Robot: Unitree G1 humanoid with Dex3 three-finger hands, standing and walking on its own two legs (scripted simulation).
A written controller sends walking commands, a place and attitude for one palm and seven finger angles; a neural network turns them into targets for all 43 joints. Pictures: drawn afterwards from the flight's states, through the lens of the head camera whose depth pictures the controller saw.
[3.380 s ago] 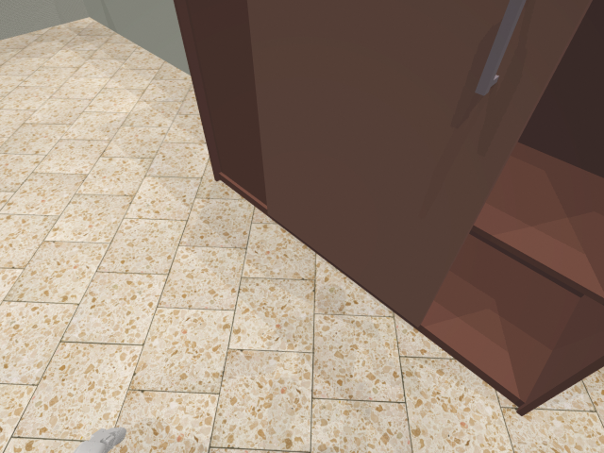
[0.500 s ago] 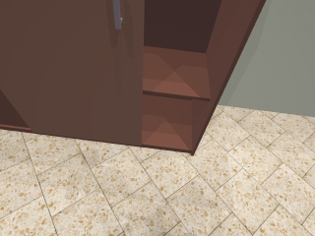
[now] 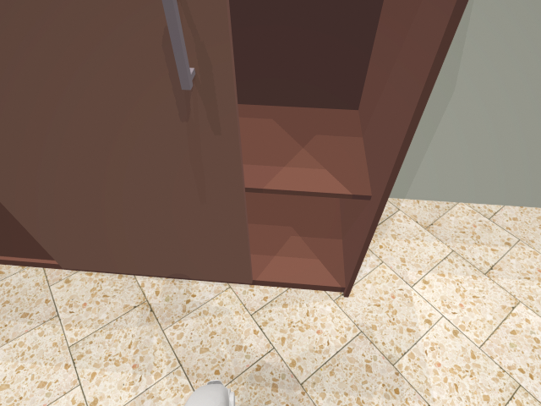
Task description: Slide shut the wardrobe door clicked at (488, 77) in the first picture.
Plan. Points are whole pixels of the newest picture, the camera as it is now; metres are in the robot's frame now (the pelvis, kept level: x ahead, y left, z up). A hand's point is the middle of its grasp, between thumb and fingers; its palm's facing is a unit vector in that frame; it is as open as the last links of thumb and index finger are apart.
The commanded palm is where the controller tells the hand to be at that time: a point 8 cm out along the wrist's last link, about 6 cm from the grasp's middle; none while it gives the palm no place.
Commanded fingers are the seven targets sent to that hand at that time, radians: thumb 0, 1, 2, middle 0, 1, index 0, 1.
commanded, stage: take the last steps up to it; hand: left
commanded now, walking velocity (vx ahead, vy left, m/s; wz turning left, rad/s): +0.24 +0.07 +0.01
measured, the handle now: (180, 37) +0.65 +0.20 +0.24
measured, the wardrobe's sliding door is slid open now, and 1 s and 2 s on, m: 0.37 0.37 0.37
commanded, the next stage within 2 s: come to a stop and stand still in 0.20 s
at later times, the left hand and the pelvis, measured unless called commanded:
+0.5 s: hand (152, 353) +0.24 +0.24 -0.17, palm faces +0.01 -0.97 -0.24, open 7.3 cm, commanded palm none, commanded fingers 0.00 0.90 0.90 -0.20 -0.30 -0.20 -0.30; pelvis +0.17 +0.06 -0.01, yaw -2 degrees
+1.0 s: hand (101, 384) +0.18 +0.32 -0.17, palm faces +0.04 -0.97 -0.26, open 7.4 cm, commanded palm none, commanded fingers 0.00 0.90 0.90 -0.20 -0.30 -0.20 -0.30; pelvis +0.12 +0.12 -0.01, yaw -1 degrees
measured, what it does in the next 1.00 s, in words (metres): walks ahead: left foot, then right foot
